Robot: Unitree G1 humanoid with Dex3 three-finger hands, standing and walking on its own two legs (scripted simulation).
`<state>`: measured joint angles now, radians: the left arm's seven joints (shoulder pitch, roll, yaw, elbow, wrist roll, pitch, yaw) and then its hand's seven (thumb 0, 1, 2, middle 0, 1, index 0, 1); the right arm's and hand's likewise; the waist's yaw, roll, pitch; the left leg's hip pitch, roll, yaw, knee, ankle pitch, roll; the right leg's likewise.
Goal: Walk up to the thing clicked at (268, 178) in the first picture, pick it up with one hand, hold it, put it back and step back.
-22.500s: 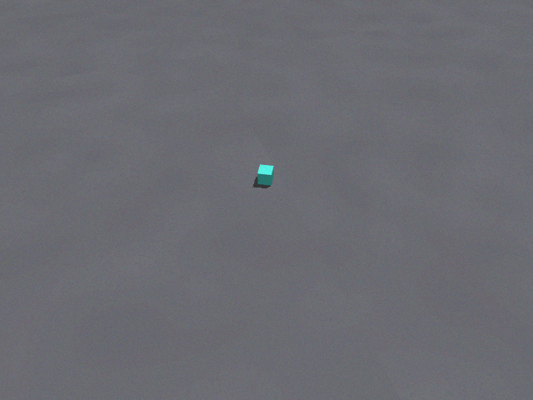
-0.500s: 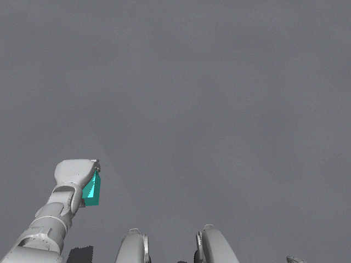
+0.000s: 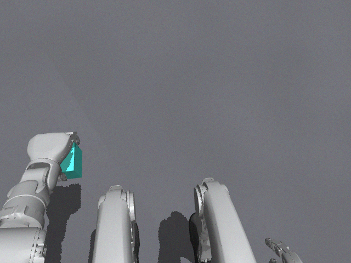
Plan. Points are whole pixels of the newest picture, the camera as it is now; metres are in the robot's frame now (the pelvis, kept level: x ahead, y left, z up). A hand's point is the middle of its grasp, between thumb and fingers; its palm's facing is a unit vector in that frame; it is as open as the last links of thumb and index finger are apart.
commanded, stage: crouch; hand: left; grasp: from above
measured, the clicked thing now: (62, 161) +0.39 +0.28 -0.21
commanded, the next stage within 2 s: lower in 0.76 s
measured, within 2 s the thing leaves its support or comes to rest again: rests again in 1.82 s
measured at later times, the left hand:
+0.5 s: hand (67, 161) +0.40 +0.28 -0.25, palm faces -0.50 -0.04 -0.86, open 10.6 cm
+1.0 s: hand (71, 161) +0.40 +0.28 -0.30, palm faces -0.51 -0.04 -0.86, open 10.5 cm
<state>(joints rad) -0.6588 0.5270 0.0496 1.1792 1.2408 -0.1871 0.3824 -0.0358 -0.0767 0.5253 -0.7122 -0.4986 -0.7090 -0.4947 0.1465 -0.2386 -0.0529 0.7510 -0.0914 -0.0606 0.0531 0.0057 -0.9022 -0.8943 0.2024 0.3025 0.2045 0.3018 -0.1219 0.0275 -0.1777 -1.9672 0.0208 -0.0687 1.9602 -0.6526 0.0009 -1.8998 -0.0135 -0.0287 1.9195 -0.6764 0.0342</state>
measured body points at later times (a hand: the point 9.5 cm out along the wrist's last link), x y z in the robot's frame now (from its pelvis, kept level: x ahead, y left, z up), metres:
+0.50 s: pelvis -0.01 +0.00 -0.07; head +0.23 +0.04 +0.31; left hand +0.42 +0.28 -0.20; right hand +0.06 -0.28 -0.19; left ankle +0.07 +0.12 -0.43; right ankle +0.08 -0.14 -0.43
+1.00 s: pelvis -0.01 -0.01 -0.12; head +0.23 +0.04 +0.26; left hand +0.42 +0.28 -0.25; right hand +0.05 -0.29 -0.24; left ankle +0.07 +0.12 -0.43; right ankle +0.07 -0.14 -0.43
